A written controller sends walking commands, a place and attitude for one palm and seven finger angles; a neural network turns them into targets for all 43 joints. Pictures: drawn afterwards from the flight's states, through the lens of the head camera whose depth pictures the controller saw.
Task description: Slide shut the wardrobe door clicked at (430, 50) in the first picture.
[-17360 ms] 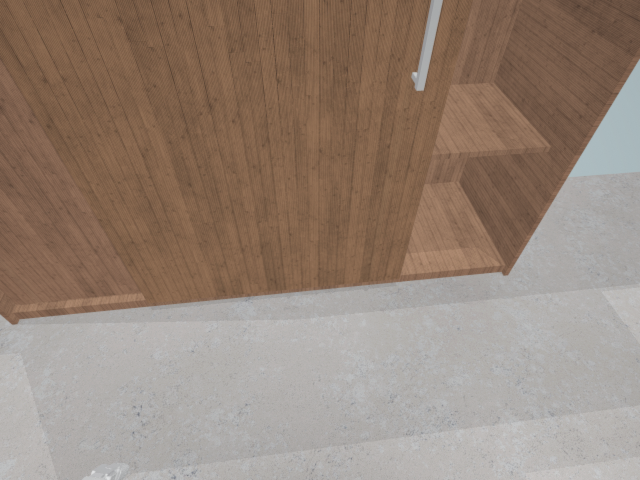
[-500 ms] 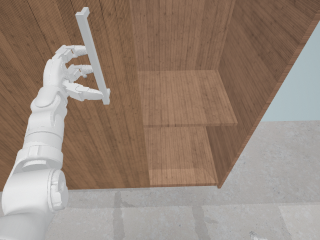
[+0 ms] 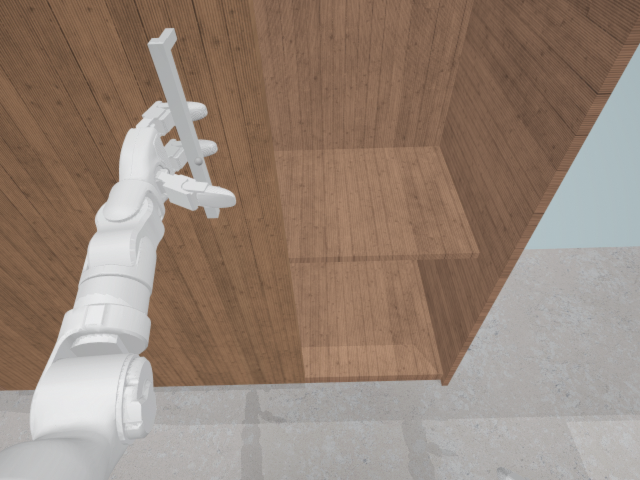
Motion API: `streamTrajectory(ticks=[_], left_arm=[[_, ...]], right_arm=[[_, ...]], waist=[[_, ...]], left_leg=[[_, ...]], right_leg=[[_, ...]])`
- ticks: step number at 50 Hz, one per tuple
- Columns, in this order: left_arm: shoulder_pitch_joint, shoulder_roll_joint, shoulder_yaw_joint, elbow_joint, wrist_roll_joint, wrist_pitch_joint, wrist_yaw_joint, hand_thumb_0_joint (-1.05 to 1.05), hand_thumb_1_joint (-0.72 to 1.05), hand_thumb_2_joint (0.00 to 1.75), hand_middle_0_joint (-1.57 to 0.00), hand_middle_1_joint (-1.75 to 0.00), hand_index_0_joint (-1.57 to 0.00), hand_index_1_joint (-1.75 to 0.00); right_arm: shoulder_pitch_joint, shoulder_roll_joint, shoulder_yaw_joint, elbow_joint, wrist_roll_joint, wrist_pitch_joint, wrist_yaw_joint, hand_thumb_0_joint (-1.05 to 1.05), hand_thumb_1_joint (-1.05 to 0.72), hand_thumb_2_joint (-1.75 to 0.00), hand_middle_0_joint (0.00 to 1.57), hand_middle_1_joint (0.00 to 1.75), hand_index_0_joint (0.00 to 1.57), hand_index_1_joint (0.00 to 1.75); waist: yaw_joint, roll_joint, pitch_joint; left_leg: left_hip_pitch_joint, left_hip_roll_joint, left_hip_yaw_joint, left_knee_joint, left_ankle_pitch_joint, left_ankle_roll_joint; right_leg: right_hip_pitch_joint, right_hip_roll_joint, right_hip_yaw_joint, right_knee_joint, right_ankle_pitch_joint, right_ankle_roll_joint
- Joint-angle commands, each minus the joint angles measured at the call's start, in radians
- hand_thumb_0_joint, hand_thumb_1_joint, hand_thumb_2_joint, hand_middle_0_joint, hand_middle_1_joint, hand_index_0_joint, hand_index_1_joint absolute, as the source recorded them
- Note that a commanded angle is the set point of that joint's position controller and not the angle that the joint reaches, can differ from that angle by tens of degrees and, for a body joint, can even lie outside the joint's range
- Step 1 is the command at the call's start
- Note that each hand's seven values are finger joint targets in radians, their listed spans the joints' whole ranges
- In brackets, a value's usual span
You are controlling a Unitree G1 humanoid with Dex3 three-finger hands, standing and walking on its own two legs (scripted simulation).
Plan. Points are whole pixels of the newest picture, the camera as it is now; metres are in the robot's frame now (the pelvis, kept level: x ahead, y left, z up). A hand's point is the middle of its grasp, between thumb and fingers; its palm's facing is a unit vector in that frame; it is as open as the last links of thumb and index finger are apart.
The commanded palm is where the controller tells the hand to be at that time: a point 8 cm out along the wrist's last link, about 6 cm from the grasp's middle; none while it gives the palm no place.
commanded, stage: slide the fingers in behind the handle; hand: left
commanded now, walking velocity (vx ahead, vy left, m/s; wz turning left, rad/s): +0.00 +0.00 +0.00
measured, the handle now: (193, 136) +0.50 +0.17 +0.19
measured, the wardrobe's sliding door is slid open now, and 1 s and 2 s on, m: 0.43 0.43 0.43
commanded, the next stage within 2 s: grip the handle and tug to test in 0.68 s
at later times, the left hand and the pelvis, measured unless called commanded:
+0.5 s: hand (208, 159) +0.45 +0.14 +0.19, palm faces +0.04 -1.00 -0.01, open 14.1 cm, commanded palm +0.43 +0.19 +0.19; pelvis -0.01 -0.01 +0.00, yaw +1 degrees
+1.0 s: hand (206, 156) +0.46 +0.14 +0.19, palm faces +0.03 -1.00 +0.00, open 12.7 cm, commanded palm +0.43 +0.19 +0.19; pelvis +0.00 +0.00 +0.00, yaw +0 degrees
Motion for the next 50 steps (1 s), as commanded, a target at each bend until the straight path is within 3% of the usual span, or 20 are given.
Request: streamTrajectory(ticks=[1, 3, 7, 9, 10, 11, 12, 15, 17, 23, 28, 31, 35, 37, 39, 42, 44, 45, 49, 50], left_arm=[[-0.529, 0.229, 0.046, -0.242, -0.007, -0.065, 0.014, 0.0, -0.5, 0.3, -0.3, -1.2, -0.3, -1.2], [-0.52, 0.196, 0.021, -0.25, -0.001, -0.072, 0.018, 0.0, -0.5, 0.3, -0.3, -1.2, -0.3, -1.2], [-0.532, 0.208, 0.028, -0.162, -0.002, -0.066, 0.026, 0.0, -0.5, 0.3, -0.3, -1.2, -0.3, -1.2], [-0.574, 0.172, -0.011, -0.169, 0.007, -0.075, 0.027, 0.0, -0.5, 0.3, -0.3, -1.2, -0.3, -1.2], [-0.588, 0.191, 0.002, -0.178, 0.01, -0.082, 0.03, 0.0, -0.5, 0.3, -0.3, -1.2, -0.3, -1.2], [-0.583, 0.161, -0.015, -0.175, 0.007, -0.085, 0.026, 0.0, -0.5, 0.3, -0.3, -1.2, -0.3, -1.2], [-0.566, 0.198, 0.014, -0.174, 0.007, -0.093, 0.028, 0.0, -0.5, 0.3, -0.3, -1.2, -0.3, -1.2], [-0.583, 0.165, -0.012, -0.187, -0.001, -0.103, 0.019, 0.0, -0.5, 0.3, -0.3, -1.2, -0.3, -1.2], [-0.552, 0.2, 0.017, -0.163, -0.003, -0.108, 0.015, 0.0, -0.5, 0.3, -0.3, -1.2, -0.3, -1.2], [-0.619, 0.174, -0.021, -0.124, 0.003, -0.114, 0.008, 0.0, -0.5, 0.3, -0.3, -1.2, -0.3, -1.2], [-0.597, 0.191, 0.008, -0.132, 0.001, -0.124, 0.013, 0.0, -0.5, 0.3, -0.3, -1.2, -0.3, -1.2], [-0.6, 0.179, 0.0, -0.131, 0.002, -0.121, 0.011, 0.0, -0.5, 0.3, -0.3, -1.2, -0.3, -1.2], [-0.577, 0.223, 0.036, -0.123, 0.004, -0.118, 0.013, 0.0, -0.5, 0.3, -0.3, -1.2, -0.3, -1.2], [-0.583, 0.207, 0.014, -0.138, 0.01, -0.119, 0.013, 0.0, -0.5, 0.3, -0.3, -1.2, -0.3, -1.2], [-0.579, 0.214, 0.029, -0.108, 0.004, -0.11, 0.015, 0.0, -0.5, 0.3, -0.3, -1.2, -0.3, -1.2], [-0.588, 0.25, 0.051, -0.089, 0.008, -0.106, 0.013, 0.0, -0.36, 0.36, -0.32, -1.22, -0.32, -1.22], [-0.59, 0.219, 0.029, -0.11, 0.008, -0.109, 0.011, 0.0, -0.27, 0.4, -0.32, -1.23, -0.32, -1.23], [-0.581, 0.242, 0.049, -0.106, 0.009, -0.108, 0.013, 0.0, -0.22, 0.42, -0.33, -1.24, -0.33, -1.24], [-0.569, 0.219, 0.032, -0.126, 0.009, -0.106, 0.014, 0.0, -0.03, 0.5, -0.35, -1.27, -0.35, -1.27], [-0.581, 0.185, 0.003, -0.158, 0.007, -0.108, 0.012, 0.0, 0.01, 0.52, -0.35, -1.27, -0.35, -1.27]], right_arm=[[-0.033, -0.132, -0.052, -0.114, 0.002, -0.039, -0.015, 0.0, -0.9, -0.9, 0.2, 0.3, 0.2, 0.3], [-0.041, -0.124, -0.048, -0.116, 0.001, -0.039, -0.011, 0.0, -0.9, -0.9, 0.2, 0.3, 0.2, 0.3], [-0.034, -0.132, -0.046, -0.096, 0.001, -0.033, -0.015, 0.0, -0.9, -0.9, 0.2, 0.3, 0.2, 0.3], [-0.037, -0.125, -0.047, -0.101, 0.004, -0.038, -0.012, 0.0, -0.9, -0.9, 0.2, 0.3, 0.2, 0.3], [-0.032, -0.127, -0.049, -0.1, 0.002, -0.04, -0.012, 0.0, -0.9, -0.9, 0.2, 0.3, 0.2, 0.3], [-0.033, -0.124, -0.049, -0.103, 0.002, -0.042, -0.011, 0.0, -0.9, -0.9, 0.2, 0.3, 0.2, 0.3], [-0.029, -0.129, -0.051, -0.099, -0.001, -0.04, -0.01, 0.0, -0.9, -0.9, 0.2, 0.3, 0.2, 0.3], [-0.036, -0.124, -0.049, -0.105, 0.003, -0.045, -0.009, 0.0, -0.9, -0.9, 0.2, 0.3, 0.2, 0.3], [-0.034, -0.131, -0.05, -0.102, 0.001, -0.043, -0.011, 0.0, -0.9, -0.9, 0.2, 0.3, 0.2, 0.3], [-0.026, -0.129, -0.047, -0.094, 0.007, -0.047, -0.012, 0.0, -0.9, -0.9, 0.2, 0.3, 0.2, 0.3], [-0.015, -0.131, -0.053, -0.093, 0.003, -0.057, -0.009, 0.0, -0.9, -0.9, 0.2, 0.3, 0.2, 0.3], [-0.013, -0.129, -0.054, -0.096, 0.003, -0.057, -0.007, 0.0, -0.9, -0.9, 0.2, 0.3, 0.2, 0.3], [-0.01, -0.134, -0.052, -0.098, 0.002, -0.051, -0.008, 0.0, -0.9, -0.9, 0.2, 0.3, 0.2, 0.3], [-0.011, -0.131, -0.052, -0.099, 0.002, -0.048, -0.007, 0.0, -0.9, -0.9, 0.2, 0.3, 0.2, 0.3], [-0.006, -0.134, -0.051, -0.095, 0.001, -0.05, -0.008, 0.0, -0.9, -0.9, 0.2, 0.3, 0.2, 0.3], [-0.001, -0.138, -0.05, -0.091, -0.002, -0.043, -0.012, 0.0, -0.9, -0.9, 0.2, 0.3, 0.2, 0.3], [-0.003, -0.133, -0.05, -0.102, 0.0, -0.047, -0.011, 0.0, -0.9, -0.9, 0.2, 0.3, 0.2, 0.3], [-0.003, -0.133, -0.052, -0.101, 0.001, -0.046, -0.012, 0.0, -0.9, -0.9, 0.2, 0.3, 0.2, 0.3], [-0.001, -0.133, -0.054, -0.107, 0.0, -0.043, -0.008, 0.0, -0.9, -0.9, 0.2, 0.3, 0.2, 0.3], [-0.009, -0.129, -0.054, -0.113, 0.001, -0.045, -0.007, 0.0, -0.9, -0.9, 0.2, 0.3, 0.2, 0.3]], waist=[[0.0, -0.066, -0.317], [0.001, -0.026, -0.321], [-0.006, -0.077, -0.254], [-0.015, -0.039, -0.265], [-0.016, -0.051, -0.289], [-0.015, -0.054, -0.302], [-0.006, -0.058, -0.319], [-0.015, -0.057, -0.319], [-0.004, -0.083, -0.304], [-0.026, -0.048, -0.266], [-0.012, -0.052, -0.318], [-0.015, -0.07, -0.313], [-0.007, -0.08, -0.308], [-0.009, -0.033, -0.306], [-0.013, -0.075, -0.287], [-0.009, -0.062, -0.275], [-0.014, -0.055, -0.295], [-0.009, -0.059, -0.296], [-0.009, -0.056, -0.312], [-0.013, -0.021, -0.316]], left_leg=[[0.231, -0.009, -0.032, -0.023, 0.306, 0.031], [0.243, -0.012, -0.031, -0.02, 0.309, 0.03], [0.189, -0.014, -0.026, -0.029, 0.235, 0.032], [0.202, -0.017, -0.023, -0.026, 0.232, 0.033], [0.215, -0.015, -0.026, -0.023, 0.243, 0.034], [0.22, -0.018, -0.027, -0.02, 0.255, 0.034], [0.218, -0.018, -0.029, -0.017, 0.268, 0.033], [0.23, -0.02, -0.027, -0.016, 0.27, 0.035], [0.204, -0.021, -0.022, -0.017, 0.252, 0.037], [0.2, -0.021, -0.025, -0.021, 0.213, 0.035], [0.22, -0.019, -0.029, -0.015, 0.253, 0.034], [0.215, -0.019, -0.027, -0.015, 0.264, 0.035], [0.197, -0.018, -0.024, -0.019, 0.252, 0.036], [0.211, -0.017, -0.026, -0.015, 0.268, 0.033], [0.2, -0.014, -0.031, -0.018, 0.249, 0.034], [0.175, -0.017, -0.023, -0.018, 0.235, 0.034], [0.193, -0.016, -0.024, -0.017, 0.243, 0.034], [0.193, -0.014, -0.024, -0.016, 0.246, 0.033], [0.207, -0.011, -0.029, -0.016, 0.276, 0.03], [0.227, -0.011, -0.028, -0.014, 0.286, 0.029]], right_leg=[[0.018, 0.027, -0.012, -0.044, 0.387, -0.015], [0.014, 0.025, -0.01, -0.045, 0.386, -0.017], [0.0, 0.022, -0.01, -0.061, 0.331, -0.014], [-0.017, 0.022, -0.004, -0.057, 0.333, -0.013], [-0.011, 0.022, -0.005, -0.053, 0.343, -0.014], [-0.005, 0.023, -0.005, -0.049, 0.358, -0.014], [0.02, 0.021, -0.006, -0.048, 0.367, -0.018], [0.013, 0.022, -0.003, -0.047, 0.386, -0.014], [0.028, 0.021, -0.001, -0.053, 0.377, -0.014], [-0.024, 0.021, 0.0, -0.057, 0.329, -0.013], [-0.003, 0.024, -0.003, -0.045, 0.359, -0.015], [0.0, 0.024, -0.005, -0.041, 0.377, -0.013], [0.012, 0.024, -0.003, -0.044, 0.371, -0.012], [0.005, 0.022, -0.006, -0.043, 0.365, -0.018], [-0.012, 0.026, -0.007, -0.046, 0.348, -0.014], [0.0, 0.021, -0.005, -0.049, 0.343, -0.014], [-0.009, 0.023, -0.003, -0.046, 0.347, -0.013], [-0.006, 0.024, -0.004, -0.044, 0.349, -0.013], [-0.003, 0.026, -0.009, -0.038, 0.365, -0.016], [-0.014, 0.026, -0.009, -0.037, 0.367, -0.017]])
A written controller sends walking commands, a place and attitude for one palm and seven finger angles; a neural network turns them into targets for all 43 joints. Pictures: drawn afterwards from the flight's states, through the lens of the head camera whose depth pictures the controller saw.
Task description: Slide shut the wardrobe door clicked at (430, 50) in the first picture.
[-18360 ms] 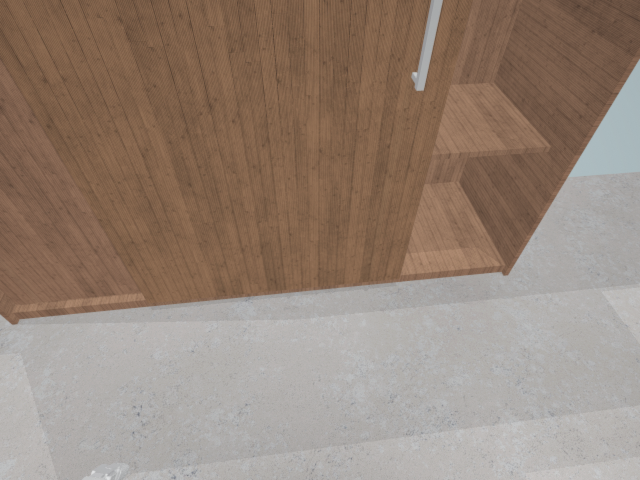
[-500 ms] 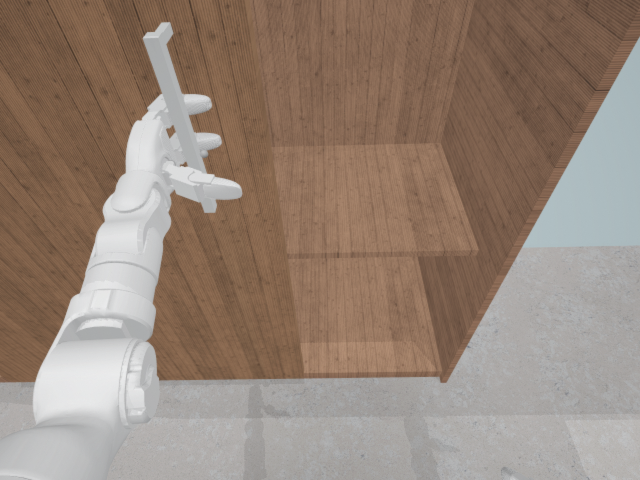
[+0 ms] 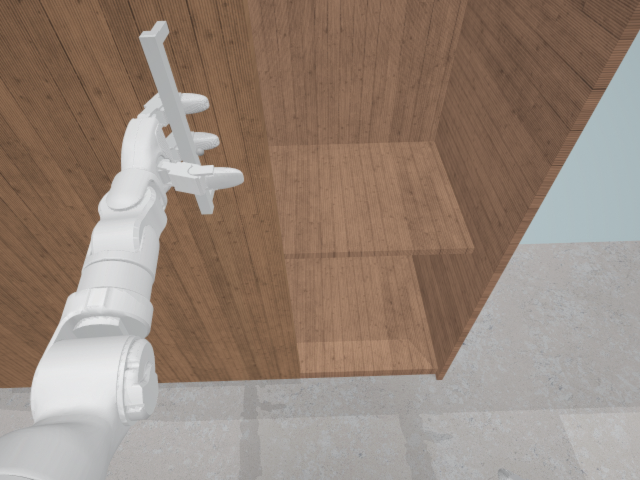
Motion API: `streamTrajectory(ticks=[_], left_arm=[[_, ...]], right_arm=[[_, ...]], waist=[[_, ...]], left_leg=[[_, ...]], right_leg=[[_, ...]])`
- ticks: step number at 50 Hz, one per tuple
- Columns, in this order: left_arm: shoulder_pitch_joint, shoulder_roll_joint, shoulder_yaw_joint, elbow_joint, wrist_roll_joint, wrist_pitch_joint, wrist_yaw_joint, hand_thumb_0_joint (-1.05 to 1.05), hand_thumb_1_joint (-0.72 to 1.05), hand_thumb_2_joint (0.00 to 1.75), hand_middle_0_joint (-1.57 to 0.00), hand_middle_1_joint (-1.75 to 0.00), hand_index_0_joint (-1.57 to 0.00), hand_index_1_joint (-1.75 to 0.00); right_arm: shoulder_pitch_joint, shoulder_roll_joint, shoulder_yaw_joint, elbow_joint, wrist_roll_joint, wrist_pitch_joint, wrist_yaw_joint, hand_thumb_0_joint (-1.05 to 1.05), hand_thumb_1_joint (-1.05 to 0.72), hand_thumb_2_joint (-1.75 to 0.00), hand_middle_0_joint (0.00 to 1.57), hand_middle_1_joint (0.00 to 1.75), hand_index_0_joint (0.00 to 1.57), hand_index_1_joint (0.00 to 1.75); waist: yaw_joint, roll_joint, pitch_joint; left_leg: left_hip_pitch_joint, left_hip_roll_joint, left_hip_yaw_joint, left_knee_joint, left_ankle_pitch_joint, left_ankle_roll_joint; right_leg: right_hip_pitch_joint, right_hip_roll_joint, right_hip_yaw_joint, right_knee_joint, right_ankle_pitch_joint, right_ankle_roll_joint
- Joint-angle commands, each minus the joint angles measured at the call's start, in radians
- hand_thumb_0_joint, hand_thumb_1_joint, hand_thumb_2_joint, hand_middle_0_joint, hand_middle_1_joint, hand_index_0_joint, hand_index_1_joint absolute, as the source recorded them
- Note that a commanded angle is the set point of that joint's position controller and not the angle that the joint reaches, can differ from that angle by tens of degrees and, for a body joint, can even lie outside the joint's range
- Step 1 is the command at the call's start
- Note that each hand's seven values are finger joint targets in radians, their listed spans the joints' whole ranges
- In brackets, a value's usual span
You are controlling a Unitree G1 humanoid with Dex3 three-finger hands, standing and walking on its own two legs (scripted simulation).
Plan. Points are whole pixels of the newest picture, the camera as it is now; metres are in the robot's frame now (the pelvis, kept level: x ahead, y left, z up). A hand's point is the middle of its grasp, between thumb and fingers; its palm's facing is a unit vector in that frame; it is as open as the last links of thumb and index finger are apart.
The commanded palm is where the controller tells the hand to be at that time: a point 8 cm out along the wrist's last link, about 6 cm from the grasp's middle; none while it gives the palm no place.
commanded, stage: grip the handle and tug to test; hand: left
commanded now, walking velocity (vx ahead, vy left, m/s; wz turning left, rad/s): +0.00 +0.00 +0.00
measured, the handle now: (187, 131) +0.50 +0.17 +0.19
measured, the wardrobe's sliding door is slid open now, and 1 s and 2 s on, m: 0.43 0.43 0.41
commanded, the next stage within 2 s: tug the door sideways, standing still in 1.20 s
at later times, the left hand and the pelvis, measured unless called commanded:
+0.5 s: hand (199, 152) +0.46 +0.15 +0.19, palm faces +0.04 -1.00 -0.01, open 5.3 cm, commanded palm +0.44 +0.19 +0.19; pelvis +0.00 +0.00 +0.00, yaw +0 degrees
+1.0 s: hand (204, 153) +0.46 +0.14 +0.19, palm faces +0.04 -1.00 +0.00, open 5.0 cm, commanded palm +0.41 +0.20 +0.19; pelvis +0.01 +0.00 +0.00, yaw -1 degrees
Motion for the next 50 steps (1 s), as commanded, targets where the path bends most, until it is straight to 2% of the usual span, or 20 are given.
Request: streamTrajectory(ticks=[1, 3, 4, 5, 9, 11, 16, 19, 25, 28, 30, 32, 33, 35, 36, 39, 43, 47, 48, 50], left_arm=[[-0.502, 0.183, 0.015, -0.268, -0.011, -0.066, 0.006, 0.0, 0.06, 0.54, -0.36, -1.28, -0.36, -1.28], [-0.475, 0.234, 0.061, -0.28, -0.011, -0.066, 0.013, 0.0, 0.15, 0.58, -0.37, -1.29, -0.37, -1.29], [-0.463, 0.22, 0.047, -0.274, -0.01, -0.061, 0.013, 0.0, 0.2, 0.6, -0.38, -1.3, -0.38, -1.3], [-0.506, 0.184, 0.007, -0.305, -0.007, -0.064, 0.011, 0.0, 0.25, 0.62, -0.38, -1.31, -0.38, -1.31], [-0.522, 0.22, 0.035, -0.28, -0.005, -0.059, 0.023, 0.0, 0.43, 0.7, -0.4, -1.33, -0.4, -1.33], [-0.525, 0.196, 0.02, -0.285, -0.003, -0.061, 0.022, 0.0, 0.53, 0.74, -0.41, -1.35, -0.41, -1.35], [-0.509, 0.207, 0.031, -0.248, -0.007, -0.061, 0.017, 0.0, 0.76, 0.84, -0.44, -1.38, -0.44, -1.38], [-0.512, 0.193, 0.016, -0.253, -0.003, -0.061, 0.013, 0.0, 0.9, 0.9, -0.45, -1.4, -0.45, -1.4], [-0.575, 0.151, -0.019, -0.247, -0.004, -0.067, 0.022, 0.0, 0.9, 0.9, -0.45, -1.4, -0.45, -1.4], [-0.538, 0.201, 0.027, -0.217, -0.007, -0.067, 0.025, 0.0, 0.9, 0.9, -0.45, -1.4, -0.45, -1.4], [-0.569, 0.156, -0.009, -0.232, -0.009, -0.073, 0.018, 0.0, 0.9, 0.9, -0.45, -1.4, -0.45, -1.4], [-0.543, 0.211, 0.032, -0.2, -0.003, -0.074, 0.022, 0.0, 0.9, 0.9, -0.45, -1.4, -0.45, -1.4], [-0.547, 0.221, 0.038, -0.23, 0.0, -0.079, 0.022, 0.0, 0.9, 0.9, -0.45, -1.4, -0.45, -1.4], [-0.55, 0.152, -0.02, -0.24, -0.003, -0.08, 0.016, 0.0, 0.9, 0.9, -0.45, -1.4, -0.45, -1.4], [-0.551, 0.169, 0.0, -0.232, -0.007, -0.08, 0.018, 0.0, 0.9, 0.9, -0.45, -1.4, -0.45, -1.4], [-0.518, 0.214, 0.037, -0.252, -0.005, -0.084, 0.021, 0.0, 0.9, 0.9, -0.45, -1.4, -0.45, -1.4], [-0.447, 0.198, 0.024, -0.33, 0.001, -0.085, 0.019, 0.0, 0.9, 0.9, -0.45, -1.4, -0.45, -1.4], [-0.335, 0.231, 0.065, -0.36, -0.016, -0.058, 0.008, 0.0, 0.9, 0.9, -0.45, -1.4, -0.45, -1.4], [-0.32, 0.218, 0.059, -0.409, -0.02, -0.052, 0.003, 0.0, 0.9, 0.9, -0.45, -1.4, -0.45, -1.4], [-0.285, 0.201, 0.047, -0.465, -0.026, -0.033, -0.004, 0.0, 0.9, 0.9, -0.45, -1.4, -0.45, -1.4]], right_arm=[[-0.009, -0.129, -0.054, -0.115, 0.004, -0.04, -0.006, 0.0, -0.9, -0.9, 0.2, 0.3, 0.2, 0.3], [-0.009, -0.136, -0.055, -0.116, 0.001, -0.035, -0.007, 0.0, -0.9, -0.9, 0.2, 0.3, 0.2, 0.3], [-0.014, -0.132, -0.052, -0.119, 0.003, -0.033, -0.008, 0.0, -0.9, -0.9, 0.2, 0.3, 0.2, 0.3], [-0.021, -0.128, -0.053, -0.119, 0.005, -0.034, -0.008, 0.0, -0.9, -0.9, 0.2, 0.3, 0.2, 0.3], [-0.015, -0.133, -0.052, -0.108, 0.003, -0.033, -0.011, 0.0, -0.9, -0.9, 0.2, 0.3, 0.2, 0.3], [-0.017, -0.13, -0.051, -0.11, 0.002, -0.038, -0.011, 0.0, -0.9, -0.9, 0.2, 0.3, 0.2, 0.3], [-0.008, -0.134, -0.053, -0.102, 0.002, -0.037, -0.013, 0.0, -0.9, -0.9, 0.2, 0.3, 0.2, 0.3], [-0.012, -0.133, -0.052, -0.107, 0.003, -0.037, -0.012, 0.0, -0.9, -0.9, 0.2, 0.3, 0.2, 0.3], [0.005, -0.132, -0.056, -0.091, 0.002, -0.043, -0.009, 0.0, -0.9, -0.9, 0.2, 0.3, 0.2, 0.3], [0.011, -0.14, -0.057, -0.084, 0.0, -0.038, -0.01, 0.0, -0.9, -0.9, 0.2, 0.3, 0.2, 0.3], [0.004, -0.134, -0.057, -0.086, 0.001, -0.044, -0.009, 0.0, -0.9, -0.9, 0.2, 0.3, 0.2, 0.3], [0.012, -0.142, -0.056, -0.078, -0.003, -0.037, -0.012, 0.0, -0.9, -0.9, 0.2, 0.3, 0.2, 0.3], [0.005, -0.138, -0.056, -0.088, 0.0, -0.038, -0.011, 0.0, -0.9, -0.9, 0.2, 0.3, 0.2, 0.3], [-0.005, -0.127, -0.052, -0.094, 0.003, -0.042, -0.009, 0.0, -0.9, -0.9, 0.2, 0.3, 0.2, 0.3], [0.0, -0.132, -0.054, -0.091, 0.002, -0.043, -0.009, 0.0, -0.9, -0.9, 0.2, 0.3, 0.2, 0.3], [-0.004, -0.135, -0.055, -0.099, 0.0, -0.041, -0.009, 0.0, -0.9, -0.9, 0.2, 0.3, 0.2, 0.3], [-0.024, -0.128, -0.053, -0.125, 0.001, -0.039, -0.001, 0.0, -0.9, -0.9, 0.2, 0.3, 0.2, 0.3], [-0.042, -0.133, -0.055, -0.143, 0.002, -0.028, -0.003, 0.0, -0.9, -0.9, 0.2, 0.3, 0.2, 0.3], [-0.052, -0.129, -0.053, -0.159, 0.005, -0.027, -0.001, 0.0, -0.9, -0.9, 0.2, 0.3, 0.2, 0.3], [-0.066, -0.124, -0.053, -0.171, 0.007, -0.023, 0.0, 0.0, -0.9, -0.9, 0.2, 0.3, 0.2, 0.3]], waist=[[-0.001, -0.026, -0.328], [0.012, -0.041, -0.341], [0.01, -0.061, -0.324], [-0.004, -0.03, -0.32], [-0.006, -0.051, -0.295], [-0.005, -0.009, -0.308], [-0.009, -0.06, -0.305], [-0.007, -0.015, -0.311], [-0.024, -0.01, -0.318], [-0.011, -0.062, -0.318], [-0.021, -0.052, -0.315], [-0.012, -0.076, -0.31], [-0.006, -0.043, -0.33], [-0.016, -0.025, -0.31], [-0.015, -0.047, -0.308], [0.002, -0.053, -0.333], [0.017, -0.012, -0.353], [0.037, -0.066, -0.339], [0.041, -0.028, -0.353], [0.042, -0.031, -0.363]], left_leg=[[0.252, -0.014, -0.03, -0.016, 0.285, 0.031], [0.242, -0.013, -0.028, -0.02, 0.295, 0.033], [0.233, -0.013, -0.028, -0.023, 0.291, 0.033], [0.249, -0.011, -0.025, -0.023, 0.291, 0.032], [0.229, -0.011, -0.027, -0.028, 0.242, 0.033], [0.252, -0.011, -0.03, -0.023, 0.264, 0.031], [0.241, -0.008, -0.031, -0.024, 0.267, 0.032], [0.244, -0.011, -0.029, -0.021, 0.266, 0.031], [0.273, -0.008, -0.041, -0.012, 0.285, 0.027], [0.242, -0.008, -0.038, -0.016, 0.277, 0.029], [0.25, -0.01, -0.034, -0.016, 0.265, 0.031], [0.226, -0.013, -0.03, -0.015, 0.264, 0.034], [0.235, -0.014, -0.028, -0.017, 0.271, 0.032], [0.251, -0.013, -0.033, -0.015, 0.272, 0.031], [0.247, -0.012, -0.036, -0.016, 0.265, 0.031], [0.234, -0.015, -0.029, -0.018, 0.277, 0.033], [0.257, -0.016, -0.024, -0.019, 0.311, 0.033], [0.234, -0.016, -0.016, -0.027, 0.328, 0.036], [0.246, -0.018, -0.013, -0.028, 0.353, 0.036], [0.26, -0.018, -0.009, -0.028, 0.39, 0.036]], right_leg=[[0.009, 0.024, -0.009, -0.047, 0.364, -0.014], [0.035, 0.024, -0.006, -0.046, 0.379, -0.014], [0.037, 0.025, -0.009, -0.047, 0.378, -0.013], [0.017, 0.024, -0.009, -0.048, 0.373, -0.011], [0.005, 0.024, -0.008, -0.06, 0.324, -0.011], [-0.004, 0.024, -0.008, -0.053, 0.334, -0.015], [0.002, 0.026, -0.009, -0.055, 0.343, -0.012], [-0.003, 0.024, -0.006, -0.053, 0.34, -0.014], [-0.037, 0.027, -0.011, -0.05, 0.334, -0.015], [-0.006, 0.027, -0.01, -0.05, 0.344, -0.014], [-0.019, 0.027, -0.009, -0.052, 0.338, -0.011], [0.008, 0.022, -0.009, -0.053, 0.346, -0.012], [0.015, 0.022, -0.005, -0.048, 0.358, -0.013], [-0.008, 0.024, -0.009, -0.05, 0.35, -0.014], [-0.01, 0.026, -0.01, -0.051, 0.341, -0.013], [0.031, 0.024, -0.005, -0.047, 0.373, -0.013], [0.055, 0.023, -0.006, -0.044, 0.404, -0.016], [0.109, 0.023, -0.008, -0.049, 0.448, -0.015], [0.116, 0.022, -0.006, -0.044, 0.478, -0.015], [0.135, 0.022, -0.008, -0.043, 0.52, -0.012]])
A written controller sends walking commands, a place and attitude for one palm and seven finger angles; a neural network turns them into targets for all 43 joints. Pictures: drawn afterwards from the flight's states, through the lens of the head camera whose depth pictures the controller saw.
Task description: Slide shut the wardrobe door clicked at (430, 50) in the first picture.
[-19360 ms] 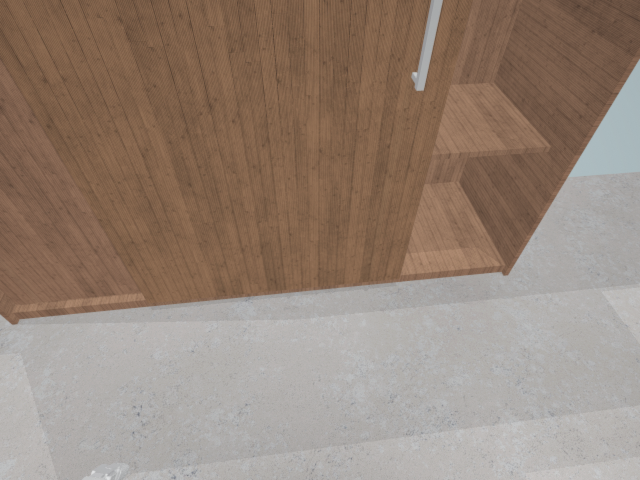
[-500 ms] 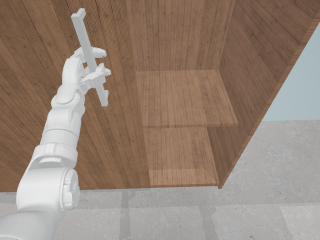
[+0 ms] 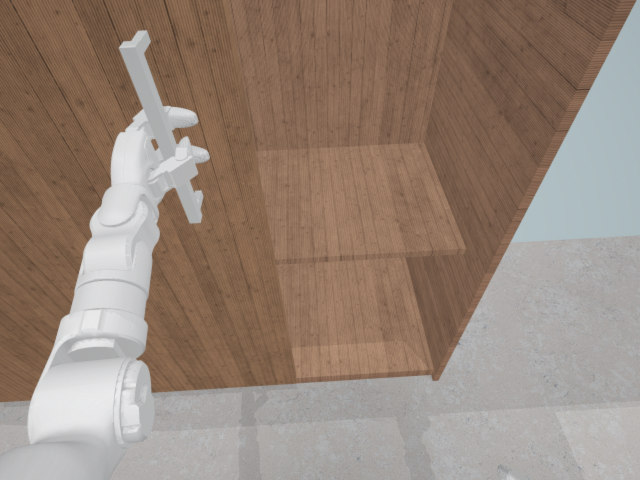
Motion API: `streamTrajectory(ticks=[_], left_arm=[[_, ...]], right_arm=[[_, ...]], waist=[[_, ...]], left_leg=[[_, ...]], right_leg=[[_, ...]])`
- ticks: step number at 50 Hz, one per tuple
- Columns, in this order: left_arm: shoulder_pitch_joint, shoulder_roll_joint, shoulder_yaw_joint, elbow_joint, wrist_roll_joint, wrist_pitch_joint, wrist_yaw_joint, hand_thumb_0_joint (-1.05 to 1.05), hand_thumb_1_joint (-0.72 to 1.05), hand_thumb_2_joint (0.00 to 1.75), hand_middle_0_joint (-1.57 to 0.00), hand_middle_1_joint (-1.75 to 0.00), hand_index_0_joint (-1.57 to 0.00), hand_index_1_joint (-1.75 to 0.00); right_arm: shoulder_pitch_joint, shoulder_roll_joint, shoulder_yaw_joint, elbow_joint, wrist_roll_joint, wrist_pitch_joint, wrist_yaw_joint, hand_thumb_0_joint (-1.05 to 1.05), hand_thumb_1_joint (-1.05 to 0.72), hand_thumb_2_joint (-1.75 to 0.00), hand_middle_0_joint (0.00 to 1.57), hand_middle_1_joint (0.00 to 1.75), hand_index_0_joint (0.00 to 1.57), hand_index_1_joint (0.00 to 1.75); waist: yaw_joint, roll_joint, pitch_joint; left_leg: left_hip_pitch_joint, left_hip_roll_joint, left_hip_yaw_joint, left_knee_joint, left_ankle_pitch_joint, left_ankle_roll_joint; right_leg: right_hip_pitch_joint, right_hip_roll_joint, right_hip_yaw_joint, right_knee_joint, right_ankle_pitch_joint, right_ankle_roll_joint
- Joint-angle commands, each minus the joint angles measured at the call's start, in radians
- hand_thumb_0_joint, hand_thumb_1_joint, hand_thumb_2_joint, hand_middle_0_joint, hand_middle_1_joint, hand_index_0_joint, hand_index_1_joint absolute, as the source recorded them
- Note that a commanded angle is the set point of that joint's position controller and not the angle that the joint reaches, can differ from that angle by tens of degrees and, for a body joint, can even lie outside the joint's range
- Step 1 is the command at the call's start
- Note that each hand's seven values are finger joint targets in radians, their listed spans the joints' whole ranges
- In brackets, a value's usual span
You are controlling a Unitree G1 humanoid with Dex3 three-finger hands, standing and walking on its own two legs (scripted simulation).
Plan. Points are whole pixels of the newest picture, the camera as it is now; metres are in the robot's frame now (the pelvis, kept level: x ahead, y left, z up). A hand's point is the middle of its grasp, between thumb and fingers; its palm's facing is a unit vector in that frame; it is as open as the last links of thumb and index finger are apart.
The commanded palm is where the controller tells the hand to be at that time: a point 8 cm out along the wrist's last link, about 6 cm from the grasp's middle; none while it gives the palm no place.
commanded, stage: grip the handle and tug to test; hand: left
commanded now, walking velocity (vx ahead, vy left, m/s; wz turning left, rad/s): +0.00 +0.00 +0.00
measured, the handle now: (172, 140) +0.49 +0.18 +0.19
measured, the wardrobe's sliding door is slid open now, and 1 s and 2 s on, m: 0.43 0.41 0.33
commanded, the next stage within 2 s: tug the door sideways, standing still in 0.20 s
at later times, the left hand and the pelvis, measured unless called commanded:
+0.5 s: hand (185, 167) +0.44 +0.15 +0.19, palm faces +0.08 -1.00 +0.00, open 5.4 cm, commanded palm +0.41 +0.18 +0.19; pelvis +0.03 +0.00 +0.00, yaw +2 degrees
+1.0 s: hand (207, 168) +0.44 +0.13 +0.19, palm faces +0.11 -0.99 -0.04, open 5.6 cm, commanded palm +0.42 +0.12 +0.20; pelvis +0.00 +0.01 +0.00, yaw +4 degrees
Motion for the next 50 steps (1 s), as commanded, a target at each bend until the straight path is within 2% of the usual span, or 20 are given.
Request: streamTrajectory(ticks=[1, 3, 6, 7, 8, 9, 12, 14, 15, 18, 19, 21, 22, 25, 28, 30, 32, 41, 47, 50], left_arm=[[-0.362, 0.21, 0.036, -0.367, -0.019, -0.046, -0.024, 0.0, 0.9, 0.9, -0.45, -1.4, -0.45, -1.4], [-0.289, 0.211, 0.044, -0.408, -0.023, -0.024, -0.022, 0.0, 0.9, 0.9, -0.45, -1.4, -0.45, -1.4], [-0.231, 0.16, 0.013, -0.503, -0.033, 0.01, -0.023, 0.0, 0.9, 0.9, -0.45, -1.4, -0.45, -1.4], [-0.209, 0.162, 0.015, -0.536, -0.033, 0.016, -0.018, 0.0, 0.9, 0.9, -0.45, -1.4, -0.45, -1.4], [-0.165, 0.175, 0.041, -0.541, -0.039, 0.031, -0.016, 0.0, 0.9, 0.9, -0.45, -1.4, -0.45, -1.4], [-0.148, 0.192, 0.053, -0.572, -0.04, 0.042, -0.015, 0.0, 0.9, 0.9, -0.45, -1.4, -0.45, -1.4], [-0.155, 0.158, 0.014, -0.601, -0.039, 0.078, -0.015, 0.0, 0.9, 0.9, -0.45, -1.4, -0.45, -1.4], [-0.122, 0.186, 0.051, -0.637, -0.042, 0.097, -0.008, 0.0, 0.9, 0.9, -0.45, -1.4, -0.45, -1.4], [-0.108, 0.162, 0.032, -0.639, -0.045, 0.108, -0.01, 0.0, 0.9, 0.9, -0.45, -1.4, -0.45, -1.4], [-0.297, 0.1, -0.044, -0.592, -0.042, 0.12, 0.005, 0.0, 0.9, 0.9, -0.45, -1.4, -0.45, -1.4], [-0.348, 0.084, -0.063, -0.587, -0.036, 0.121, 0.014, 0.0, 0.9, 0.9, -0.45, -1.4, -0.45, -1.4], [-0.38, 0.041, -0.096, -0.543, -0.028, 0.126, 0.026, 0.0, 0.9, 0.9, -0.45, -1.4, -0.45, -1.4], [-0.387, 0.036, -0.107, -0.54, -0.019, 0.124, 0.033, 0.0, 0.9, 0.9, -0.45, -1.4, -0.45, -1.4], [-0.45, -0.03, -0.165, -0.546, -0.014, 0.107, 0.046, 0.0, 0.9, 0.9, -0.45, -1.4, -0.45, -1.4], [-0.485, -0.082, -0.21, -0.512, -0.015, 0.087, 0.046, 0.0, 0.9, 0.9, -0.45, -1.4, -0.45, -1.4], [-0.517, -0.108, -0.235, -0.499, -0.011, 0.071, 0.046, 0.0, 0.9, 0.9, -0.45, -1.4, -0.45, -1.4], [-0.543, -0.125, -0.256, -0.483, -0.008, 0.055, 0.047, 0.0, 0.9, 0.9, -0.45, -1.4, -0.45, -1.4], [-0.679, -0.254, -0.356, -0.43, -0.011, -0.011, 0.073, 0.0, 0.9, 0.9, -0.45, -1.4, -0.45, -1.4], [-0.711, -0.28, -0.374, -0.368, -0.005, -0.043, 0.102, 0.0, 0.9, 0.9, -0.45, -1.4, -0.45, -1.4], [-0.775, -0.298, -0.381, -0.384, -0.005, -0.062, 0.116, 0.0, 0.9, 0.9, -0.45, -1.4, -0.45, -1.4]], right_arm=[[-0.071, -0.119, -0.051, -0.152, 0.007, -0.033, -0.007, 0.0, -0.9, -0.9, 0.2, 0.3, 0.2, 0.3], [-0.081, -0.12, -0.049, -0.163, 0.007, -0.025, -0.004, 0.0, -0.9, -0.9, 0.2, 0.3, 0.2, 0.3], [-0.104, -0.112, -0.052, -0.179, 0.009, -0.021, -0.001, 0.0, -0.9, -0.9, 0.2, 0.3, 0.2, 0.3], [-0.111, -0.113, -0.051, -0.18, 0.007, -0.017, 0.0, 0.0, -0.9, -0.9, 0.2, 0.3, 0.2, 0.3], [-0.115, -0.113, -0.052, -0.183, 0.007, -0.014, 0.0, 0.0, -0.9, -0.9, 0.2, 0.3, 0.2, 0.3], [-0.122, -0.115, -0.051, -0.188, 0.007, -0.01, -0.001, 0.0, -0.9, -0.9, 0.2, 0.3, 0.2, 0.3], [-0.137, -0.112, -0.047, -0.183, 0.007, 0.003, -0.004, 0.0, -0.9, -0.9, 0.2, 0.3, 0.2, 0.3], [-0.145, -0.111, -0.047, -0.192, 0.005, 0.01, -0.005, 0.0, -0.9, -0.9, 0.2, 0.3, 0.2, 0.3], [-0.153, -0.106, -0.044, -0.195, 0.006, 0.015, -0.005, 0.0, -0.9, -0.9, 0.2, 0.3, 0.2, 0.3], [-0.145, -0.109, -0.045, -0.159, 0.006, 0.022, -0.014, 0.0, -0.9, -0.9, 0.2, 0.3, 0.2, 0.3], [-0.139, -0.108, -0.047, -0.15, 0.003, 0.023, -0.015, 0.0, -0.9, -0.9, 0.2, 0.3, 0.2, 0.3], [-0.13, -0.104, -0.047, -0.137, 0.001, 0.026, -0.015, 0.0, -0.9, -0.9, 0.2, 0.3, 0.2, 0.3], [-0.13, -0.104, -0.047, -0.13, -0.001, 0.03, -0.015, 0.0, -0.9, -0.9, 0.2, 0.3, 0.2, 0.3], [-0.13, -0.096, -0.049, -0.123, -0.005, 0.028, -0.012, 0.0, -0.9, -0.9, 0.2, 0.3, 0.2, 0.3], [-0.135, -0.093, -0.047, -0.115, -0.005, 0.025, -0.007, 0.0, -0.9, -0.9, 0.2, 0.3, 0.2, 0.3], [-0.136, -0.089, -0.045, -0.111, -0.006, 0.02, -0.005, 0.0, -0.9, -0.9, 0.2, 0.3, 0.2, 0.3], [-0.13, -0.09, -0.047, -0.104, -0.009, 0.016, -0.002, 0.0, -0.9, -0.9, 0.2, 0.3, 0.2, 0.3], [-0.105, -0.083, -0.048, -0.072, -0.008, -0.044, 0.016, 0.0, -0.9, -0.9, 0.2, 0.3, 0.2, 0.3], [-0.082, -0.089, -0.052, -0.042, -0.013, -0.076, 0.026, 0.0, -0.9, -0.9, 0.2, 0.3, 0.2, 0.3], [-0.072, -0.086, -0.053, -0.033, -0.014, -0.098, 0.034, 0.0, -0.9, -0.9, 0.2, 0.3, 0.2, 0.3]], waist=[[0.056, -0.025, -0.366], [0.067, -0.029, -0.362], [0.067, -0.034, -0.359], [0.074, -0.025, -0.369], [0.078, -0.047, -0.368], [0.082, -0.054, -0.375], [0.073, -0.04, -0.335], [0.083, -0.024, -0.375], [0.08, -0.027, -0.362], [0.033, -0.057, -0.309], [0.022, -0.034, -0.318], [0.017, -0.041, -0.329], [0.019, -0.012, -0.335], [0.006, -0.035, -0.383], [-0.001, -0.049, -0.367], [-0.004, -0.018, -0.373], [-0.007, -0.025, -0.372], [-0.032, -0.007, -0.37], [-0.032, -0.03, -0.368], [-0.039, -0.001, -0.395]], left_leg=[[0.237, -0.025, -0.022, -0.003, 0.412, 0.039], [0.234, -0.025, -0.022, -0.005, 0.44, 0.038], [0.263, -0.021, -0.021, -0.004, 0.5, 0.038], [0.27, -0.021, -0.02, 0.0, 0.527, 0.038], [0.27, -0.021, -0.018, 0.001, 0.543, 0.04], [0.267, -0.023, -0.015, -0.003, 0.542, 0.039], [0.274, -0.023, -0.016, 0.004, 0.57, 0.04], [0.293, -0.023, -0.017, 0.006, 0.622, 0.039], [0.293, -0.022, -0.018, 0.004, 0.621, 0.036], [0.296, -0.022, -0.022, 0.013, 0.558, 0.038], [0.315, -0.022, -0.025, 0.019, 0.572, 0.039], [0.324, -0.025, -0.035, 0.029, 0.581, 0.038], [0.331, -0.026, -0.035, 0.035, 0.588, 0.038], [0.366, -0.025, -0.051, 0.042, 0.617, 0.037], [0.356, -0.027, -0.06, 0.041, 0.564, 0.036], [0.369, -0.029, -0.064, 0.043, 0.556, 0.035], [0.375, -0.027, -0.071, 0.045, 0.541, 0.033], [0.399, -0.017, -0.109, 0.036, 0.445, 0.018], [0.376, -0.016, -0.117, 0.028, 0.391, 0.013], [0.405, -0.015, -0.119, 0.035, 0.419, 0.01]], right_leg=[[0.11, 0.014, -0.026, -0.023, 0.532, -0.008], [0.13, 0.015, -0.03, -0.023, 0.557, -0.008], [0.13, 0.015, -0.035, -0.023, 0.597, -0.005], [0.146, 0.012, -0.037, -0.023, 0.614, -0.007], [0.153, 0.012, -0.037, -0.021, 0.643, -0.003], [0.168, 0.01, -0.036, -0.021, 0.662, -0.001], [0.148, 0.008, -0.04, -0.024, 0.665, -0.003], [0.174, 0.004, -0.035, -0.016, 0.719, -0.001], [0.168, 0.005, -0.04, -0.017, 0.709, 0.0], [0.094, 0.012, -0.042, -0.032, 0.652, 0.001], [0.075, 0.012, -0.04, -0.03, 0.644, 0.0], [0.055, 0.013, -0.042, -0.024, 0.629, -0.002], [0.055, 0.011, -0.039, -0.024, 0.622, -0.006], [0.042, 0.012, -0.043, -0.012, 0.626, -0.006], [0.023, 0.014, -0.046, -0.015, 0.583, -0.009], [0.005, 0.014, -0.045, -0.011, 0.561, -0.012], [-0.005, 0.015, -0.046, -0.013, 0.533, -0.016], [-0.103, 0.027, -0.057, -0.011, 0.396, -0.018], [-0.11, 0.026, -0.061, -0.009, 0.34, -0.021], [-0.134, 0.03, -0.058, -0.002, 0.355, -0.019]])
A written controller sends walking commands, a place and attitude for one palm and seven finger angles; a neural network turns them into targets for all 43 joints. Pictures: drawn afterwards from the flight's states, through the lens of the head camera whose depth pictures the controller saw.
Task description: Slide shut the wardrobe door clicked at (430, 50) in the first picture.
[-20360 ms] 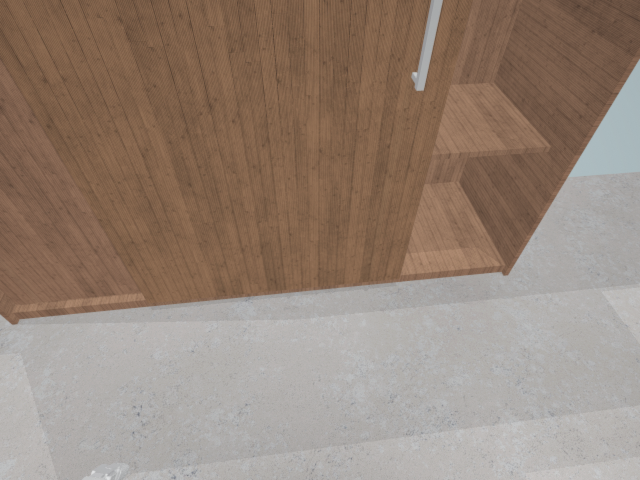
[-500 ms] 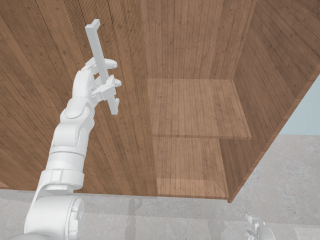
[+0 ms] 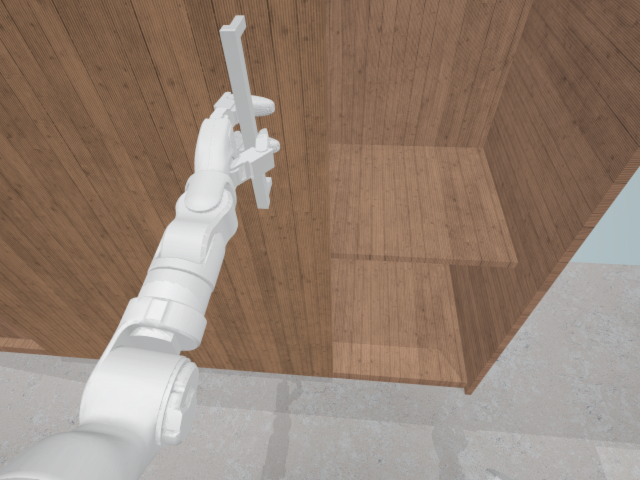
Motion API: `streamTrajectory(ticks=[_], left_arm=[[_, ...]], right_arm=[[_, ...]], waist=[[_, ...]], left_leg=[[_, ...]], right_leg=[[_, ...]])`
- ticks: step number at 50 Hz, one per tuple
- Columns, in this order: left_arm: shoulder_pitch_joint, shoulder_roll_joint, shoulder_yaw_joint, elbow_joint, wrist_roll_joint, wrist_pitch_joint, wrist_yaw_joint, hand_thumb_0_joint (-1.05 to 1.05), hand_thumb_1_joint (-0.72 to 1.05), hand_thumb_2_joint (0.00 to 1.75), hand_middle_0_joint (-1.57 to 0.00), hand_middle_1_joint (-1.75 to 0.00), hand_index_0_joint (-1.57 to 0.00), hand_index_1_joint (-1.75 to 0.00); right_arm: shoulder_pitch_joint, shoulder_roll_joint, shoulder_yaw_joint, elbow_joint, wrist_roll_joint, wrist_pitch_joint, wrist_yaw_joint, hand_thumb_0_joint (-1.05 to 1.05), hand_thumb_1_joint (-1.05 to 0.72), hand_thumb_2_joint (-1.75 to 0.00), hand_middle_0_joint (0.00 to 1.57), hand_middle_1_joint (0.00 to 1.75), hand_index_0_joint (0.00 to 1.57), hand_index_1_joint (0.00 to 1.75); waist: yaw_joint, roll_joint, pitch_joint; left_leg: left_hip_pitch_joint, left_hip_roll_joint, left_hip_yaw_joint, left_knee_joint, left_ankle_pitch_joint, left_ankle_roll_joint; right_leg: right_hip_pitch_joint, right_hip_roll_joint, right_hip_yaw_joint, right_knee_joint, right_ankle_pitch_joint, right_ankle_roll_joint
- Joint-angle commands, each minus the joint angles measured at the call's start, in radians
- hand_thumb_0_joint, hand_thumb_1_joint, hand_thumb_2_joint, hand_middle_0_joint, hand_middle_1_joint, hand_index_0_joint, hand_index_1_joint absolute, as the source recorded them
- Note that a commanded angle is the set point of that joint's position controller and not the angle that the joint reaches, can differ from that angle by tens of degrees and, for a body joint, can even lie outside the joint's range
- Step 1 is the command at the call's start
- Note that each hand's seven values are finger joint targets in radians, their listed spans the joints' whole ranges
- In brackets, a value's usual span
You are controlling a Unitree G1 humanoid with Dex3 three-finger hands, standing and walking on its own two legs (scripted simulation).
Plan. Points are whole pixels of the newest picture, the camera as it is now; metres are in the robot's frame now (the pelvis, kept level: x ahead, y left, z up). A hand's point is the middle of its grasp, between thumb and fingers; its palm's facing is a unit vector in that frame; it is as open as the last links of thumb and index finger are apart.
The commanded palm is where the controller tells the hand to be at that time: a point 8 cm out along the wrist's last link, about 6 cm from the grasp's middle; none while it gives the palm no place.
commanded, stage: step sideways, sliding the door along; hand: left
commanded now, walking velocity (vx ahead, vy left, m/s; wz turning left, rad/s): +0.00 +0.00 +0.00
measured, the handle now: (252, 125) +0.50 +0.11 +0.19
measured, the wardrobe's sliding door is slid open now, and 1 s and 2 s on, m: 0.41 0.33 0.00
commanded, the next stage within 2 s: none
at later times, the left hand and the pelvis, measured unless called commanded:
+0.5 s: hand (289, 155) +0.45 +0.06 +0.18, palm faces +0.07 -0.99 -0.12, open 5.6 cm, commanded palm +0.44 +0.09 +0.20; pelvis -0.01 -0.05 -0.01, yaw +0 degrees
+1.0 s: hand (339, 155) +0.46 +0.00 +0.18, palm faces +0.25 -0.97 -0.04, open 6.0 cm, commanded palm +0.43 -0.02 +0.18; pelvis +0.04 -0.20 -0.02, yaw +8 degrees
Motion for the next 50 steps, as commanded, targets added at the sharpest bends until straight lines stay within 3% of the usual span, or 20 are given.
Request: streamTrajectory(ticks=[1, 2, 4, 12, 15, 18, 21, 23, 24, 25, 28, 32, 36, 38, 39, 40, 43, 45, 47, 50], left_arm=[[-0.743, -0.125, -0.155, -0.339, -0.006, -0.129, -0.073, 0.0, 0.9, 0.9, -0.45, -1.4, -0.45, -1.4], [-0.706, 0.474, 0.21, -0.33, 0.081, -0.201, -0.021, 0.0, 0.9, 0.9, -0.45, -1.4, -0.45, -1.4], [-0.665, 0.228, 0.022, -0.307, 0.088, -0.242, -0.053, 0.0, 0.9, 0.9, -0.45, -1.4, -0.45, -1.4], [-0.634, 0.26, 0.027, -0.297, 0.076, -0.263, -0.056, 0.0, 0.9, 0.9, -0.45, -1.4, -0.45, -1.4], [-0.641, 0.252, 0.029, -0.281, 0.08, -0.259, -0.06, 0.0, 0.9, 0.9, -0.45, -1.4, -0.45, -1.4], [-0.627, 0.289, 0.074, -0.247, 0.081, -0.248, -0.053, 0.0, 0.9, 0.9, -0.45, -1.4, -0.45, -1.4], [-0.644, 0.232, 0.036, -0.289, 0.095, -0.287, -0.053, 0.0, 0.9, 0.9, -0.45, -1.4, -0.45, -1.4], [-0.639, 0.23, 0.041, -0.343, 0.083, -0.296, -0.041, 0.0, 0.9, 0.9, -0.45, -1.4, -0.45, -1.4], [-0.65, 0.182, -0.006, -0.403, 0.07, -0.305, -0.047, 0.0, 0.9, 0.9, -0.45, -1.4, -0.45, -1.4], [-0.677, 0.097, -0.085, -0.459, 0.041, -0.314, -0.068, 0.0, 0.9, 0.9, -0.45, -1.4, -0.45, -1.4], [-0.634, 0.205, -0.013, -0.522, 0.065, -0.302, -0.079, 0.0, 0.9, 0.9, -0.45, -1.4, -0.45, -1.4], [-0.64, 0.063, -0.137, -0.563, 0.075, -0.303, -0.082, 0.0, 0.9, 0.9, -0.45, -1.4, -0.45, -1.4], [-0.635, -0.039, -0.221, -0.578, 0.071, -0.303, -0.095, 0.0, 0.9, 0.9, -0.45, -1.4, -0.45, -1.4], [-0.629, -0.033, -0.234, -0.552, 0.095, -0.285, -0.083, 0.0, 0.9, 0.9, -0.45, -1.4, -0.45, -1.4], [-0.638, 0.033, -0.185, -0.559, 0.097, -0.279, -0.071, 0.0, 0.9, 0.9, -0.45, -1.4, -0.45, -1.4], [-0.647, 0.017, -0.197, -0.575, 0.091, -0.282, -0.063, 0.0, 0.9, 0.9, -0.45, -1.4, -0.45, -1.4], [-0.621, -0.066, -0.273, -0.68, 0.071, -0.298, -0.041, 0.0, 0.9, 0.9, -0.45, -1.4, -0.45, -1.4], [-0.564, -0.111, -0.308, -0.725, 0.048, -0.306, -0.059, 0.0, 0.9, 0.9, -0.45, -1.4, -0.45, -1.4], [-0.564, -0.108, -0.306, -0.804, 0.055, -0.327, -0.075, 0.0, 0.9, 0.9, -0.45, -1.4, -0.45, -1.4], [-0.458, -0.083, -0.287, -0.819, 0.076, -0.326, -0.075, 0.0, 0.9, 0.9, -0.45, -1.4, -0.45, -1.4]], right_arm=[[-0.041, -0.119, -0.046, -0.109, 0.002, -0.071, 0.001, 0.0, -0.9, -0.9, 0.2, 0.3, 0.2, 0.3], [-0.02, -0.175, -0.04, -0.147, -0.006, -0.042, -0.022, 0.0, -0.9, -0.9, 0.2, 0.3, 0.2, 0.3], [-0.077, -0.141, -0.045, -0.156, -0.012, -0.021, -0.032, 0.0, -0.9, -0.9, 0.2, 0.3, 0.2, 0.3], [-0.09, -0.146, -0.049, -0.203, 0.0, 0.059, -0.055, 0.0, -0.9, -0.9, 0.2, 0.3, 0.2, 0.3], [-0.103, -0.138, -0.047, -0.21, 0.01, 0.077, -0.055, 0.0, -0.9, -0.9, 0.2, 0.3, 0.2, 0.3], [-0.137, -0.113, -0.048, -0.201, 0.022, 0.095, -0.063, 0.0, -0.9, -0.9, 0.2, 0.3, 0.2, 0.3], [-0.134, -0.089, -0.033, -0.18, 0.007, 0.087, -0.065, 0.0, -0.9, -0.9, 0.2, 0.3, 0.2, 0.3], [-0.1, -0.094, -0.039, -0.174, 0.0, 0.093, -0.068, 0.0, -0.9, -0.9, 0.2, 0.3, 0.2, 0.3], [-0.092, -0.134, -0.062, -0.187, -0.001, 0.091, -0.063, 0.0, -0.9, -0.9, 0.2, 0.3, 0.2, 0.3], [-0.117, -0.139, -0.071, -0.208, 0.006, 0.095, -0.036, 0.0, -0.9, -0.9, 0.2, 0.3, 0.2, 0.3], [-0.173, -0.119, -0.064, -0.216, 0.009, 0.115, -0.02, 0.0, -0.9, -0.9, 0.2, 0.3, 0.2, 0.3], [-0.177, -0.128, -0.069, -0.244, 0.029, 0.099, -0.014, 0.0, -0.9, -0.9, 0.2, 0.3, 0.2, 0.3], [-0.219, -0.114, -0.073, -0.274, 0.05, 0.074, -0.004, 0.0, -0.9, -0.9, 0.2, 0.3, 0.2, 0.3], [-0.227, -0.082, -0.073, -0.254, 0.054, 0.06, -0.014, 0.0, -0.9, -0.9, 0.2, 0.3, 0.2, 0.3], [-0.23, -0.081, -0.087, -0.239, 0.049, 0.064, -0.021, 0.0, -0.9, -0.9, 0.2, 0.3, 0.2, 0.3], [-0.246, -0.077, -0.087, -0.22, 0.046, 0.058, -0.033, 0.0, -0.9, -0.9, 0.2, 0.3, 0.2, 0.3], [-0.263, -0.058, -0.064, -0.193, 0.029, 0.056, -0.033, 0.0, -0.9, -0.9, 0.2, 0.3, 0.2, 0.3], [-0.251, -0.109, -0.104, -0.253, 0.025, 0.074, -0.005, 0.0, -0.9, -0.9, 0.2, 0.3, 0.2, 0.3], [-0.264, -0.096, -0.107, -0.276, 0.029, 0.066, 0.029, 0.0, -0.9, -0.9, 0.2, 0.3, 0.2, 0.3], [-0.256, -0.109, -0.11, -0.292, 0.025, 0.062, 0.054, 0.0, -0.9, -0.9, 0.2, 0.3, 0.2, 0.3]], waist=[[-0.113, 0.001, -0.416], [-0.023, 0.029, -0.291], [-0.038, -0.087, -0.303], [-0.039, 0.094, -0.307], [-0.029, -0.016, -0.3], [-0.009, -0.333, -0.216], [-0.002, -0.159, -0.198], [-0.05, -0.084, -0.276], [-0.076, 0.061, -0.321], [-0.079, 0.237, -0.339], [-0.046, 0.079, -0.234], [-0.049, 0.121, -0.311], [-0.032, 0.136, -0.318], [-0.037, -0.091, -0.296], [-0.032, -0.375, -0.294], [-0.026, -0.402, -0.279], [-0.082, -0.085, -0.325], [-0.056, 0.208, -0.374], [-0.055, 0.187, -0.321], [-0.05, 0.196, -0.287]], left_leg=[[0.438, 0.026, -0.061, 0.001, 0.41, -0.003], [0.28, 0.085, -0.068, -0.007, 0.356, 0.046], [0.271, 0.101, -0.069, -0.028, 0.304, 0.051], [0.376, 0.274, -0.292, -0.006, 0.284, 0.144], [0.217, 0.195, -0.103, 0.127, 0.283, 0.084], [-0.131, 0.053, 0.05, 0.434, -0.041, 0.011], [-0.154, 0.064, 0.034, 0.344, -0.193, 0.022], [0.222, 0.08, 0.065, 0.005, 0.118, 0.042], [0.516, 0.218, -0.148, -0.1, 0.455, 0.127], [0.7, 0.461, -0.496, -0.065, 0.764, 0.236], [0.626, 0.501, -0.498, 0.023, 0.687, 0.279], [0.363, 0.335, -0.116, 0.046, 0.582, 0.146], [0.219, 0.25, 0.015, 0.232, 0.454, 0.056], [0.075, 0.113, 0.073, 0.415, 0.221, -0.006], [-0.022, 0.047, 0.048, 0.508, -0.089, -0.038], [-0.048, 0.061, 0.005, 0.562, -0.299, -0.027], [0.218, 0.124, 0.019, -0.002, 0.032, -0.008], [0.552, 0.5, -0.331, -0.05, 0.821, 0.171], [0.591, 0.501, -0.242, 0.044, 0.944, 0.203], [0.606, 0.416, -0.074, 0.127, 0.976, 0.093]], right_leg=[[-0.138, 0.067, 0.004, -0.03, 0.37, -0.032], [-0.081, 0.001, 0.041, -0.044, 0.242, -0.016], [-0.052, 0.019, 0.03, -0.03, 0.221, 0.002], [-0.169, 0.056, 0.04, 0.095, -0.135, -0.031], [0.039, 0.04, 0.048, -0.086, 0.031, -0.047], [0.249, -0.164, 0.262, -0.145, 0.357, -0.177], [0.304, -0.204, 0.224, 0.019, 0.661, -0.209], [0.095, -0.108, 0.057, 0.25, 0.636, -0.12], [-0.209, -0.009, 0.012, 0.482, 0.431, -0.047], [-0.464, 0.061, 0.1, 0.669, -0.17, -0.019], [-0.577, -0.041, 0.286, 0.65, -0.261, -0.038], [-0.123, 0.025, 0.046, 0.28, -0.038, -0.022], [0.177, 0.052, -0.015, 0.04, 0.154, -0.02], [0.273, -0.055, 0.088, -0.063, 0.481, -0.062], [0.289, -0.164, 0.283, -0.089, 0.575, -0.146], [0.264, -0.223, 0.321, -0.093, 0.593, -0.183], [0.15, -0.151, 0.108, 0.181, 0.663, -0.097], [-0.237, -0.013, 0.081, 0.478, -0.083, 0.007], [-0.328, -0.017, 0.148, 0.577, -0.185, -0.014], [-0.236, 0.001, 0.094, 0.304, -0.09, -0.022]])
